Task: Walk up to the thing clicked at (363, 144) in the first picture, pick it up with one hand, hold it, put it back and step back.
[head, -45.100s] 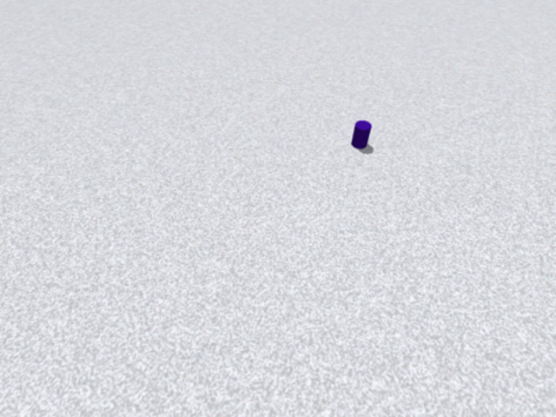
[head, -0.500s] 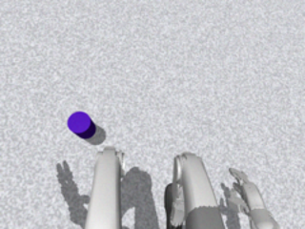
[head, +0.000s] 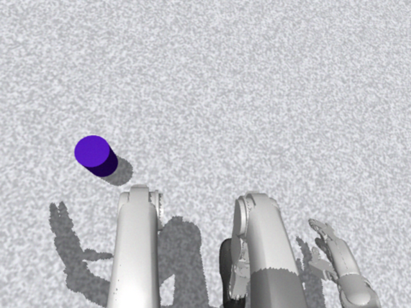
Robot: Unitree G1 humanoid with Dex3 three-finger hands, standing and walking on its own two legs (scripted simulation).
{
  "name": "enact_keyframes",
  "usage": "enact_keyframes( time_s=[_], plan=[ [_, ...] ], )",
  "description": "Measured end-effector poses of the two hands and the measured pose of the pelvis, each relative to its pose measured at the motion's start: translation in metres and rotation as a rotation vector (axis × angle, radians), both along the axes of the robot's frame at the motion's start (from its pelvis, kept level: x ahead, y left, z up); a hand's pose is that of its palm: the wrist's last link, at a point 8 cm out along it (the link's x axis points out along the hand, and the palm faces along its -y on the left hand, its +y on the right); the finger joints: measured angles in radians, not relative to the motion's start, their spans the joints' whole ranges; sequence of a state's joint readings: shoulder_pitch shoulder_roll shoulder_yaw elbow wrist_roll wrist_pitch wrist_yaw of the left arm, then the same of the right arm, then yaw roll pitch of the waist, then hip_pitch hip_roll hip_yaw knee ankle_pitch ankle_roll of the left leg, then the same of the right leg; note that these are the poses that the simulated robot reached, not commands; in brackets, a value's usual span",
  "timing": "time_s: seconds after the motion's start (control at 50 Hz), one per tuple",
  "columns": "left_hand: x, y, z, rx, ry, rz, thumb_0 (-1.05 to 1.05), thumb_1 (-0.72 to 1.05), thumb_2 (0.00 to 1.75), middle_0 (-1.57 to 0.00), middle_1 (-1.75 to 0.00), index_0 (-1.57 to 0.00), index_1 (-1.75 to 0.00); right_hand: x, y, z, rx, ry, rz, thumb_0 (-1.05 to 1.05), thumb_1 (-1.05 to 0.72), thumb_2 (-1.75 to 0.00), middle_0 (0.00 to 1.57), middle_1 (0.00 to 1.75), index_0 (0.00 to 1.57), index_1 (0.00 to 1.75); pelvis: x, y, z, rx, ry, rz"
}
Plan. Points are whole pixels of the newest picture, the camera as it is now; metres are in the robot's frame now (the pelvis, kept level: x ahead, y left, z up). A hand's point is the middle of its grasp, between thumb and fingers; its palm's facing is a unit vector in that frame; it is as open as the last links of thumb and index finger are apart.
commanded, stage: go down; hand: left
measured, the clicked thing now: (98, 157) +0.43 +0.30 -0.34
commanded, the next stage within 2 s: approach in 1.06 s
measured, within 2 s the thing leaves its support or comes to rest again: neither
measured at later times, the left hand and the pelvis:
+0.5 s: hand out of the picture +0.29 +0.47 -0.01, palm faces +0.40 -0.91 -0.11, open 17.2 cm; pelvis +0.00 +0.00 -0.03, yaw -1 degrees
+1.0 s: hand out of the picture +0.29 +0.48 -0.02, palm faces +0.41 -0.91 -0.10, open 17.3 cm; pelvis +0.00 +0.00 -0.04, yaw -1 degrees
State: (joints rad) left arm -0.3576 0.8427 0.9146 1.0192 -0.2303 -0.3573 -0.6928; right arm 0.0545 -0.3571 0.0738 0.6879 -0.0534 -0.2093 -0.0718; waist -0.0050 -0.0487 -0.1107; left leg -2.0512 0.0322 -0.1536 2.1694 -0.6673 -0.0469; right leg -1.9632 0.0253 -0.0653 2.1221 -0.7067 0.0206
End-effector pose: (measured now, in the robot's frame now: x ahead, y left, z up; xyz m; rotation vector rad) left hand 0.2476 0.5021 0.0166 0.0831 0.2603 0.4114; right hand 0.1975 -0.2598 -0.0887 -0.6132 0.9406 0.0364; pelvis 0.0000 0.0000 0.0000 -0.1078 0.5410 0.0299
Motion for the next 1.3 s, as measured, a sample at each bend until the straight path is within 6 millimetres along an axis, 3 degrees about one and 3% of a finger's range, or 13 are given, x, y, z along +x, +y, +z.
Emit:
enact_keyframes(
  time_s=[0.68, 1.3],
  plan=[
    [0.005, 0.015, -0.021, 0.004, -0.078, 0.013, -0.01, -0.51, 0.14, -0.01, -0.13, -0.04, -0.11, -0.009, -0.004, -0.033, -0.026, 0.038, 0.023, 0.01, -0.89, -0.89, 0.20, 0.30, 0.21, 0.30, -0.003, 0.001, -0.034, -0.004, -0.019, -0.012],
    [-0.005, 0.022, -0.045, 0.006, -0.153, 0.028, -0.01, -0.55, 0.10, -0.04, -0.12, -0.06, -0.10, 0.000, 0.003, -0.044, -0.043, 0.023, 0.064, 0.01, -0.89, -0.89, 0.20, 0.30, 0.21, 0.30, -0.005, 0.005, -0.053, -0.018, -0.045, -0.020]
  ],
)
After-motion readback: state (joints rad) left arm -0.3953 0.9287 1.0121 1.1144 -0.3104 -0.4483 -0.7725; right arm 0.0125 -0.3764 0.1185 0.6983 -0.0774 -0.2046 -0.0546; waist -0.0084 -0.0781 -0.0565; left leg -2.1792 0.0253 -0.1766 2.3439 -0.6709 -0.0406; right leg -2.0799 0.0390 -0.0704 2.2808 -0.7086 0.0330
